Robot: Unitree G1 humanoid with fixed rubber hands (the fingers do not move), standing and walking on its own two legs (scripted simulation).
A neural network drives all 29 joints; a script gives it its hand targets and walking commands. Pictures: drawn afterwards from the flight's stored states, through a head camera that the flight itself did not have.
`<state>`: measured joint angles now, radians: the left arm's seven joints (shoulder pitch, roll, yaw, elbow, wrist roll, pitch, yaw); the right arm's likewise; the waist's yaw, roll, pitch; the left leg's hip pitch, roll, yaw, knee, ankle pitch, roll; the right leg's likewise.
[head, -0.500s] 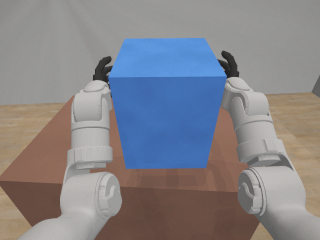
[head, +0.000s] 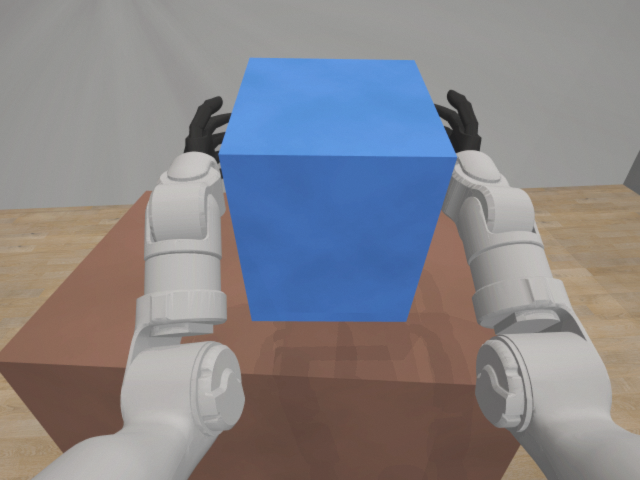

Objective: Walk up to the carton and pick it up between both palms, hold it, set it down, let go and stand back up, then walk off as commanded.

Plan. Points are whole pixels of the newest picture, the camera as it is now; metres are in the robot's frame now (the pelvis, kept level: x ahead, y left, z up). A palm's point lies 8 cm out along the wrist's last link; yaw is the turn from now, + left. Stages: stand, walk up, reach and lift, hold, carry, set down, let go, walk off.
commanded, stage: set down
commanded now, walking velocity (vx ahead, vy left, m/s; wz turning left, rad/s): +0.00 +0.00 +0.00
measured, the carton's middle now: (330, 194) +0.39 -0.01 +0.24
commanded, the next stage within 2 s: none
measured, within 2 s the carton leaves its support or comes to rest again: neither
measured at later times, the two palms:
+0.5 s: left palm (208, 172) +0.42 +0.15 +0.26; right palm (432, 170) +0.43 -0.14 +0.26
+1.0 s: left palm (211, 190) +0.43 +0.15 +0.24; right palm (427, 184) +0.44 -0.14 +0.23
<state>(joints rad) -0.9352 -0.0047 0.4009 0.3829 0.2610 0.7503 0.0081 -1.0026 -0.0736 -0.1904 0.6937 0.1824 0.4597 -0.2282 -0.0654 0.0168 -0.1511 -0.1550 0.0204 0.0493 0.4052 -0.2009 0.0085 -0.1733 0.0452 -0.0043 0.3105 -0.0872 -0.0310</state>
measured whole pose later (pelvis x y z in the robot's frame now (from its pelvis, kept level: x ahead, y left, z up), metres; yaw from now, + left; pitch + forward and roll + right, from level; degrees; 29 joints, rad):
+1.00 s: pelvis +0.03 +0.01 +0.00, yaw +1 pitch -4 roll -2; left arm -0.90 -0.04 0.42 0.50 0.34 0.57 0.02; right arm -1.00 -0.07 -0.21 0.97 0.10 0.09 -0.14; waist -0.06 0.02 -0.04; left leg -0.08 0.02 0.03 0.40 -0.24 0.01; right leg -0.08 0.05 -0.02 0.28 -0.12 -0.03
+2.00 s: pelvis +0.05 +0.00 +0.00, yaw +1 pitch -2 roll -1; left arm -0.90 -0.06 0.42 0.66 0.34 0.42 0.08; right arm -1.00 -0.07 -0.38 1.08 -0.06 0.00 -0.05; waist -0.01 0.02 -0.02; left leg -0.08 0.02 0.03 0.37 -0.25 0.01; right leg -0.10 0.05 -0.02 0.28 -0.15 -0.03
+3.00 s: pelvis +0.07 +0.00 +0.00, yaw +1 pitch +8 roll -1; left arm -0.88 -0.10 0.44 0.71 0.34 0.30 0.14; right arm -1.00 -0.07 -0.53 1.11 -0.21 -0.07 0.03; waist 0.04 0.02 -0.04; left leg -0.23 0.02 0.03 0.35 -0.24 0.00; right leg -0.26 0.05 -0.03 0.28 -0.16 -0.03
